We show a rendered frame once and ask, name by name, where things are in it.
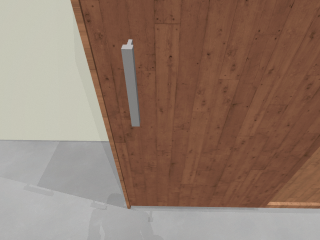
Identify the handle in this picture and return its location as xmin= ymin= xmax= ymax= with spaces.
xmin=121 ymin=39 xmax=141 ymax=127

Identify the wardrobe door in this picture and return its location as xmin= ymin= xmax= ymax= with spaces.
xmin=80 ymin=0 xmax=320 ymax=208
xmin=271 ymin=147 xmax=320 ymax=203

